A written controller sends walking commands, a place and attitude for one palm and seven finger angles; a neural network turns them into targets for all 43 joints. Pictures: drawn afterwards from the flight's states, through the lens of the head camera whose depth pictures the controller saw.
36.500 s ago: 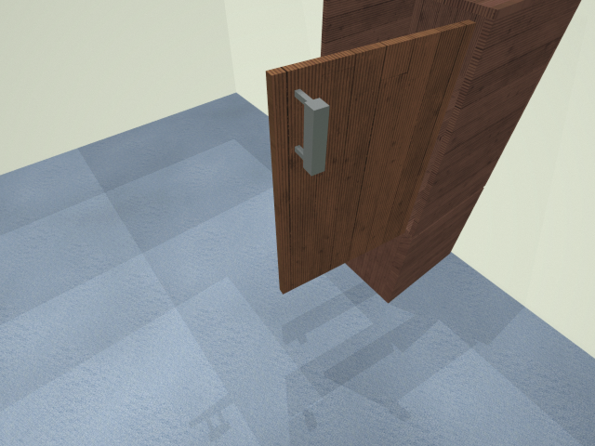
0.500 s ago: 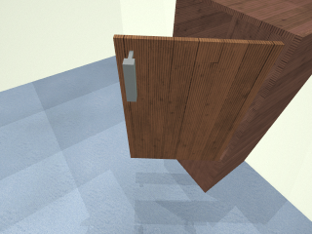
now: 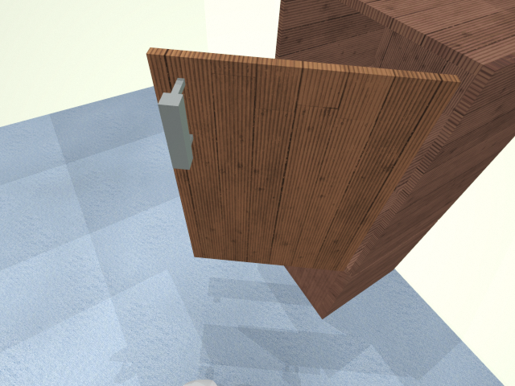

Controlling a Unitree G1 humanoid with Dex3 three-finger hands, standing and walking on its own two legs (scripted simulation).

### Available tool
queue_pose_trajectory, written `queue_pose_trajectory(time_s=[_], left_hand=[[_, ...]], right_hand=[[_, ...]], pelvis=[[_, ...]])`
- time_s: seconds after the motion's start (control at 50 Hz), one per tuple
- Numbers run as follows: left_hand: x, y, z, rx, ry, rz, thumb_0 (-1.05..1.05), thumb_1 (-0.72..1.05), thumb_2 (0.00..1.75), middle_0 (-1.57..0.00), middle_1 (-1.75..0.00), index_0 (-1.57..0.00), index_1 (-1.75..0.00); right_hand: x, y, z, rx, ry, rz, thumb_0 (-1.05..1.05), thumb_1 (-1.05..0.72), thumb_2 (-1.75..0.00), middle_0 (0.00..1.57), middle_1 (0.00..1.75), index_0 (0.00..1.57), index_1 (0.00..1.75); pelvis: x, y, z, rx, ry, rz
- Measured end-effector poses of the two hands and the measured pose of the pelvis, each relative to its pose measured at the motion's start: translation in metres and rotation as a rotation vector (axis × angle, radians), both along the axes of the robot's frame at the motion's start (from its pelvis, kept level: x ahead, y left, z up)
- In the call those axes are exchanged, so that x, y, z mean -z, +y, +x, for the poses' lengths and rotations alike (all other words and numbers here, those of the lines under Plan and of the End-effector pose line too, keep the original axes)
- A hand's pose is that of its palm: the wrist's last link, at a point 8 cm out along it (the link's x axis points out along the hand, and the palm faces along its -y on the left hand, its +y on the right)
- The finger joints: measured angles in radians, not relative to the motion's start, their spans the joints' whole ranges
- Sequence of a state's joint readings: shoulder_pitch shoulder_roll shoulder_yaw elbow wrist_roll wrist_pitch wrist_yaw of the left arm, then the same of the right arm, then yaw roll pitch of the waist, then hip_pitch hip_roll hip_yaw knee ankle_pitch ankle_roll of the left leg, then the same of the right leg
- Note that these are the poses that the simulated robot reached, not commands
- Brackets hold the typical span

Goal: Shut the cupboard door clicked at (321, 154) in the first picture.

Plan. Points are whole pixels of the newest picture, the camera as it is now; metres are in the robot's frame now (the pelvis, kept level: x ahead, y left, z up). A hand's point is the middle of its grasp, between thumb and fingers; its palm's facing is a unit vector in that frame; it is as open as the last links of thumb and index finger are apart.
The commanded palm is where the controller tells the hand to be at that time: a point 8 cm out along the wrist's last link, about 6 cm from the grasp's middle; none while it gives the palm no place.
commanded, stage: come to a stop and stand still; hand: left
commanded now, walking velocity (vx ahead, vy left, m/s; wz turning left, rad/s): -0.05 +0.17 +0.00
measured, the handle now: (181, 124) +0.44 +0.17 +0.17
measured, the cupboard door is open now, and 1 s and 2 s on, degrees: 53 53 53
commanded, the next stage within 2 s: look again from close up in 0.94 s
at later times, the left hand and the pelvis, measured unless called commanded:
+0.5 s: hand out of the picture -0.01 +0.11 -0.16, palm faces +0.04 -0.98 -0.17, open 7.4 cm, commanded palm none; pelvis +0.00 -0.05 +0.01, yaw +0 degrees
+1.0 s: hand out of the picture -0.02 +0.07 -0.17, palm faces +0.08 -0.99 -0.14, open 7.4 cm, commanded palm none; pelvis +0.00 -0.08 +0.01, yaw +1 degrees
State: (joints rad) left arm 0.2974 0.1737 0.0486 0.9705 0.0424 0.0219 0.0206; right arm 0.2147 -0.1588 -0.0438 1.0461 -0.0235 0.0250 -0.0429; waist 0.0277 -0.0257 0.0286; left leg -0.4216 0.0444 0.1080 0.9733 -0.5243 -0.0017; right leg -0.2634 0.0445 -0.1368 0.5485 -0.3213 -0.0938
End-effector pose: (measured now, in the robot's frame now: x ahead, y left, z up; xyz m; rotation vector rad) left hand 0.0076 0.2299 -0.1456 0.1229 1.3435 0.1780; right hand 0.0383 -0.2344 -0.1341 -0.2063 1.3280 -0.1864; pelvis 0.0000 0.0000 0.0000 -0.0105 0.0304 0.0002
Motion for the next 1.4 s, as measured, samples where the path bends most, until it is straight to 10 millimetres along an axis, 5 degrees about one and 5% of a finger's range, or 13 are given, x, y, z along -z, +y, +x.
queue_pose_trajectory(time_s=[0.12,0.32,0.58,0.76,0.94,1.12,1.4], left_hand=[[0.015,-0.022,0.003,-0.001,0.019,-0.057,0.0,0.91,0.9,-0.2,-0.3,-0.2,-0.29],[-0.006,-0.039,-0.008,-0.002,0.044,-0.016,0.01,0.93,0.9,-0.2,-0.3,-0.2,-0.29],[-0.013,-0.08,-0.023,0.001,0.061,-0.025,0.0,0.91,0.9,-0.2,-0.3,-0.2,-0.29],[-0.011,-0.101,-0.032,-0.015,0.079,-0.044,0.0,0.91,0.9,-0.2,-0.3,-0.2,-0.29],[-0.009,-0.112,-0.036,-0.029,0.089,-0.057,0.0,0.91,0.9,-0.2,-0.3,-0.2,-0.29],[-0.009,-0.106,-0.037,-0.006,0.084,-0.047,0.0,0.91,0.9,-0.2,-0.3,-0.2,-0.29],[-0.019,-0.041,0.003,0.048,-0.009,0.035,0.0,0.91,0.9,-0.2,-0.3,-0.2,-0.29]], right_hand=[[-0.006,0.004,0.027,-0.015,-0.102,0.003,0.01,-0.91,-0.9,0.19,0.29,0.19,0.3],[-0.004,-0.015,0.028,-0.03,-0.102,0.039,-0.01,-0.95,-0.9,0.2,0.29,0.2,0.3],[-0.001,-0.049,-0.023,-0.018,0.036,0.066,0.0,-0.93,-0.9,0.2,0.29,0.2,0.3],[0.001,-0.046,-0.061,0.006,0.136,0.101,0.01,-0.91,-0.9,0.19,0.29,0.2,0.3],[0.002,-0.039,-0.07,0.022,0.157,0.121,0.01,-0.91,-0.9,0.19,0.29,0.2,0.3],[0.007,-0.038,-0.06,0.035,0.111,0.105,0.02,-0.92,-0.9,0.2,0.29,0.2,0.3],[0.012,-0.001,-0.061,0.031,0.048,0.137,0.02,-0.92,-0.9,0.19,0.29,0.19,0.3]], pelvis=[[0.003,-0.009,0.005,0.016,-0.02,-0.002],[-0.008,-0.027,0.005,0.013,-0.051,0.018],[-0.014,-0.061,0.002,-0.003,-0.048,0.023],[-0.014,-0.076,0.001,-0.008,-0.048,0.02],[-0.013,-0.08,0.003,-0.01,-0.047,0.018],[-0.009,-0.068,0.0,0.005,-0.032,-0.01],[-0.008,-0.035,0.001,0.024,-0.043,0.015]])
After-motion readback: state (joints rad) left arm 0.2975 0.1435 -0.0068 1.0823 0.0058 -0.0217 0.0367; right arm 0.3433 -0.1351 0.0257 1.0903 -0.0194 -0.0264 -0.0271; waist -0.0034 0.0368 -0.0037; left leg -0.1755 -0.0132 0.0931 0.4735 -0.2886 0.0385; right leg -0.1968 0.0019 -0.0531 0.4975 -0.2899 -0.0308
